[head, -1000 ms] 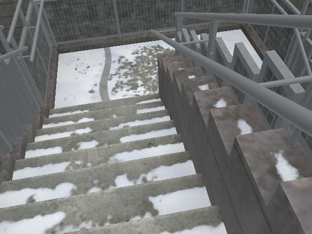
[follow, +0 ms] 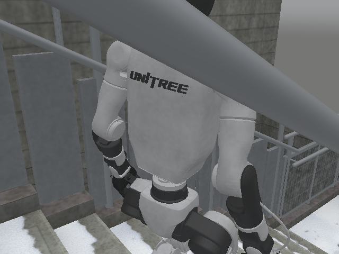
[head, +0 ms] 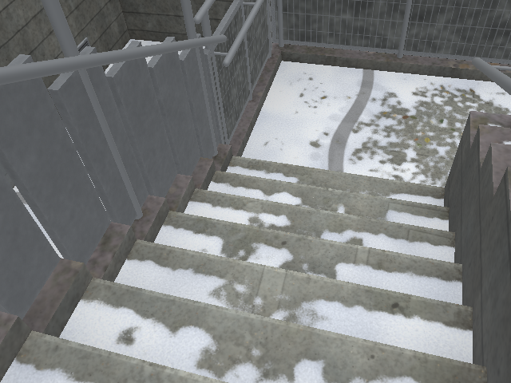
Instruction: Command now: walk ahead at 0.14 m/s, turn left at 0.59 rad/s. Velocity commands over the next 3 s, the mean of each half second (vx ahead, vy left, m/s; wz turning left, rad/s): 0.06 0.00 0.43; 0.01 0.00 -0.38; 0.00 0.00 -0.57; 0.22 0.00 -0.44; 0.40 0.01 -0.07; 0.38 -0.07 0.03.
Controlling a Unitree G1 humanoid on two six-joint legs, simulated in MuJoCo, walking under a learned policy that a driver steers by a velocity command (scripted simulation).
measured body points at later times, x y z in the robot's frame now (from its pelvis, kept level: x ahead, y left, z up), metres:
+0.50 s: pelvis +0.08 +0.02 -0.02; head +0.10 +0.04 +0.43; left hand +0.05 +0.26 -0.17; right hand +0.31 -0.14 -0.12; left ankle +0.09 +0.13 -0.74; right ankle +0.05 -0.09 -0.72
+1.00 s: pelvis +0.07 -0.01 +0.00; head +0.09 -0.04 +0.45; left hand +0.13 +0.26 -0.11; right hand +0.23 -0.27 -0.12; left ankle +0.11 +0.13 -0.66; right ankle +0.04 -0.09 -0.73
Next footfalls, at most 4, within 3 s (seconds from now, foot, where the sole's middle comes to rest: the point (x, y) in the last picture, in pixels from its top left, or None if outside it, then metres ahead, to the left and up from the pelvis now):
0.42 left None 0.13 0.14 -0.77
0.74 right None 0.08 -0.09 -0.77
1.26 left None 0.12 0.11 -0.77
1.72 right None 0.06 -0.06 -0.77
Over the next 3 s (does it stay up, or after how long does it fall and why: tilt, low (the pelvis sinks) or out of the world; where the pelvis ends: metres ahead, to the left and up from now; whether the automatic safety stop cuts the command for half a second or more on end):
stays up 0.53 -0.28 -0.33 its command is cut before an obstacle after 2.5 s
